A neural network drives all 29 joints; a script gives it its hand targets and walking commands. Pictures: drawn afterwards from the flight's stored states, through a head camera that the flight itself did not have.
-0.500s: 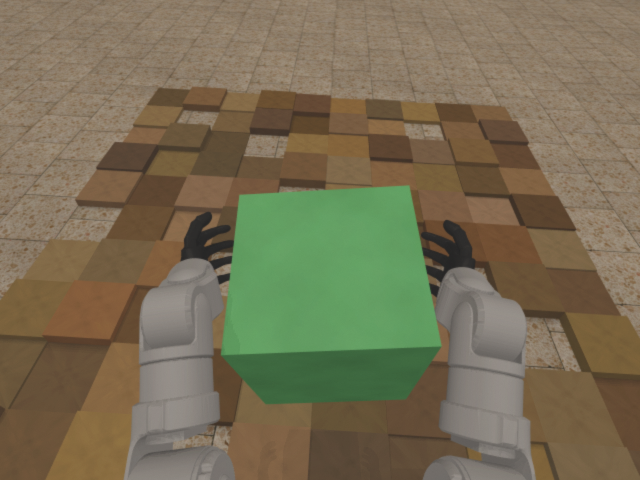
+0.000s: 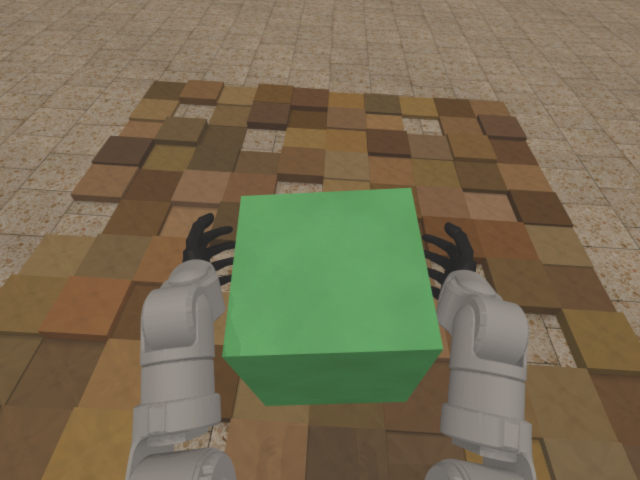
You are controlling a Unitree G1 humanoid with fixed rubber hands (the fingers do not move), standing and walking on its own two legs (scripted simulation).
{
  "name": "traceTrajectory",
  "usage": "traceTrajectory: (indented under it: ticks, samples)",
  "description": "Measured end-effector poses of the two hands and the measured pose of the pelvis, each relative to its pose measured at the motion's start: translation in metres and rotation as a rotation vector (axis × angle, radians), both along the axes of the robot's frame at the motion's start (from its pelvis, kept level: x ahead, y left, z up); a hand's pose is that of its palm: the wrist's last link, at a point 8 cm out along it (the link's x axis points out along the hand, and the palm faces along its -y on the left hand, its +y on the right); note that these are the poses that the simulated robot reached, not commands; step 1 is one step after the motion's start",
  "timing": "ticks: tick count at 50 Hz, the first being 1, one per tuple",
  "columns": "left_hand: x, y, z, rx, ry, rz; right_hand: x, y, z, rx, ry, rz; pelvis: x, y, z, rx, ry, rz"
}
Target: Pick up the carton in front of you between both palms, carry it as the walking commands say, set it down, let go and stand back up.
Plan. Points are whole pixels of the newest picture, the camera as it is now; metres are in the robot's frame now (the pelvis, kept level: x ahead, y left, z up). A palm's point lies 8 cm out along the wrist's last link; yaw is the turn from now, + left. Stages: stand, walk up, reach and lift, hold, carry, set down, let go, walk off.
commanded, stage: carry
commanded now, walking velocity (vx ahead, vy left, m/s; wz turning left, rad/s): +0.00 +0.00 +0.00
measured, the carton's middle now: (330, 308) +0.33 -0.01 +0.03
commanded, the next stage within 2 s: none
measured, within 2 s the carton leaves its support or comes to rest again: neither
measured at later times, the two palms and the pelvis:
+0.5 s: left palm (199, 263) +0.34 +0.16 +0.10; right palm (449, 275) +0.33 -0.15 +0.10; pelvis +0.01 +0.00 -0.01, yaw +0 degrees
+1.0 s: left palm (199, 264) +0.34 +0.16 +0.10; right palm (450, 277) +0.33 -0.15 +0.10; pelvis +0.01 +0.00 -0.01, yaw +0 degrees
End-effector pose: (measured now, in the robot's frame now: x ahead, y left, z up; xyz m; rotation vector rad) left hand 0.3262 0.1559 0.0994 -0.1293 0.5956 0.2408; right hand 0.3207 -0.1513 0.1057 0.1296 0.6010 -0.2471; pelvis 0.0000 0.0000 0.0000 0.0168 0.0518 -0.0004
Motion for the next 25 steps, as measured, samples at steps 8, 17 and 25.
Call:
traceTrajectory:
  ticks: [8, 17, 25]
  samples:
    - [0.011, -0.001, 0.009, 0.036, -0.031, 0.001, 0.009, -0.002, 0.002, -0.009, -0.029, 0.006, 0.007, -0.001, -0.006, -0.011, 0.002, -0.004]
    - [0.011, 0.003, 0.006, 0.011, -0.021, 0.007, 0.01, 0.003, 0.004, 0.011, -0.02, 0.001, 0.01, 0.001, -0.001, -0.004, -0.008, 0.0]
    - [0.015, 0.004, 0.0, 0.015, -0.013, -0.002, 0.014, 0.004, -0.002, -0.01, -0.012, 0.004, 0.013, 0.005, -0.008, 0.004, -0.003, -0.008]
